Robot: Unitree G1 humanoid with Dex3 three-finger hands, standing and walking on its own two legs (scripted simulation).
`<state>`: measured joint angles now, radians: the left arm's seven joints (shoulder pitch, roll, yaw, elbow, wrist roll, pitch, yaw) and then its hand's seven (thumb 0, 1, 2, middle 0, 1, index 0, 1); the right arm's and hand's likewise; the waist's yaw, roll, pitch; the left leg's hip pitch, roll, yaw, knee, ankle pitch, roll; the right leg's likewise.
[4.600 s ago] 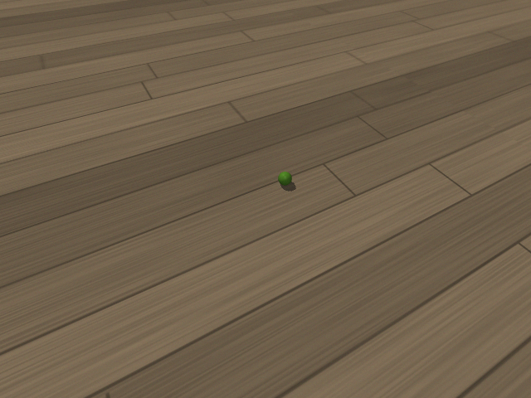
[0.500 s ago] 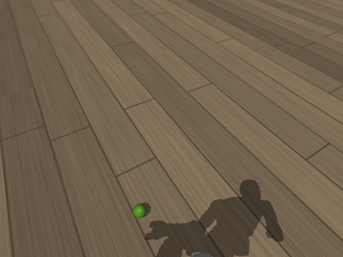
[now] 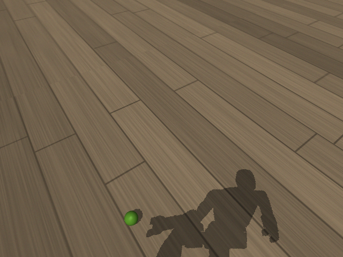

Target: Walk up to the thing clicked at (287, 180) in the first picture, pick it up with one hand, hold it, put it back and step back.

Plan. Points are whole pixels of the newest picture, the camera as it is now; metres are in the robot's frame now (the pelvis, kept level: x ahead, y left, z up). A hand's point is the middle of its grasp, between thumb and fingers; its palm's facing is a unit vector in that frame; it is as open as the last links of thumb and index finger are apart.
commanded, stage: walk up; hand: left
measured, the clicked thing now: (131, 218) +0.44 +0.22 -0.71
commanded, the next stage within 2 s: stand in 1.14 s
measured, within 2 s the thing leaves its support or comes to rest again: neither
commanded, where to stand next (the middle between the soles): +0.07 -0.03 m, yaw +4 degrees
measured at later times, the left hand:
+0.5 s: hand out of the picture +0.13 +0.23 -0.12, palm faces -0.01 -0.94 -0.35, open 7.4 cm
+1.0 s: hand out of the picture +0.11 +0.25 -0.13, palm faces -0.01 -0.95 -0.33, open 7.4 cm
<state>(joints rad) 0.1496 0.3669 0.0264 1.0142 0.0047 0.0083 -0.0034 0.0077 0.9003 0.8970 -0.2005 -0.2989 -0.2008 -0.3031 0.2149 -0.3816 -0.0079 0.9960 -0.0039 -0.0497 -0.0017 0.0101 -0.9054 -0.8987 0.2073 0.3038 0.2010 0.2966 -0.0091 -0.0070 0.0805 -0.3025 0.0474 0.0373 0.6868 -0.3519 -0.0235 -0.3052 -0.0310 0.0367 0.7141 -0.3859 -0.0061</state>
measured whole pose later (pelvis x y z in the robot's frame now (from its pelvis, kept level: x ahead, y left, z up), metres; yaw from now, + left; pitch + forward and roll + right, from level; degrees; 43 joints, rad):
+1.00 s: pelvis +0.02 +0.00 +0.03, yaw +0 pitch -1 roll +0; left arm 0.05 0.33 0.03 1.16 0.01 0.01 -0.01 0.01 0.90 0.90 -0.20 -0.30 -0.20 -0.30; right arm 0.09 -0.34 0.00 1.14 -0.01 -0.02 0.00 0.01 -0.91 -0.90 0.21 0.30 0.20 0.30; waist -0.01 0.00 0.05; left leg -0.12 0.05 0.04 0.34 -0.20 -0.04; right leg -0.11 -0.02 0.02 0.35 -0.21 0.03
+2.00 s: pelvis +0.00 -0.01 +0.03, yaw +1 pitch -2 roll +0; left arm 0.11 0.34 0.00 1.13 0.01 -0.01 0.00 0.01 0.90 0.90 -0.20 -0.30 -0.20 -0.30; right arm 0.10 -0.36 -0.01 1.15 -0.01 -0.01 0.01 0.01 -0.91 -0.90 0.21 0.30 0.20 0.30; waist -0.01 0.01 0.06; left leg -0.11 0.05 0.02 0.31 -0.16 -0.04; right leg -0.10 -0.02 0.01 0.33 -0.19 0.02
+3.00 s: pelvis +0.01 -0.01 +0.03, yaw +1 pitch -2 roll +0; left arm 0.11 0.35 0.00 1.11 0.01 -0.01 0.00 0.01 0.90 0.90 -0.20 -0.30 -0.20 -0.30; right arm 0.10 -0.36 -0.01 1.13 -0.01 -0.01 0.01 0.01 -0.91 -0.90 0.21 0.30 0.20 0.30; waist -0.01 0.01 0.05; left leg -0.10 0.05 0.03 0.31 -0.17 -0.04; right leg -0.10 -0.02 0.01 0.33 -0.19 0.02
